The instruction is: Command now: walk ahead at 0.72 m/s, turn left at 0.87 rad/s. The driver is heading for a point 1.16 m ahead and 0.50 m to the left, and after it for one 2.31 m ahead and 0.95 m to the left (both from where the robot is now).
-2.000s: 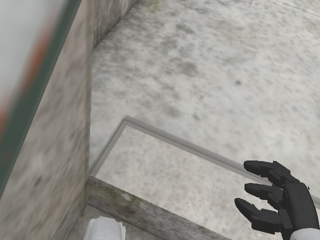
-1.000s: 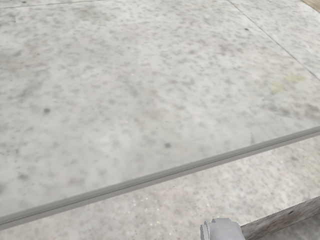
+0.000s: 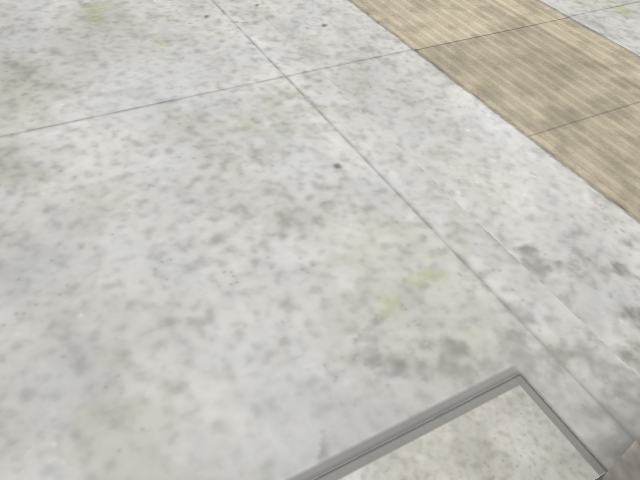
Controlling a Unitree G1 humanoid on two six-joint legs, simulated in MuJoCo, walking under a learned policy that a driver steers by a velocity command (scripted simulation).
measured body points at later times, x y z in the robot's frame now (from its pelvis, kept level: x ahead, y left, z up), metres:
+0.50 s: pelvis +0.19 +0.03 +0.04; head +0.22 +0.03 +0.49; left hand -0.03 +0.16 -0.09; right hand +0.57 +0.06 +0.09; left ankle +0.29 +0.14 -0.48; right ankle +0.08 -0.14 -0.70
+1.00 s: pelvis +0.45 +0.18 +0.21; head +0.45 +0.19 +0.66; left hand +0.35 +0.45 +0.11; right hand +0.78 +0.10 +0.15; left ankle +0.30 +0.17 -0.42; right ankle +0.58 +0.18 -0.51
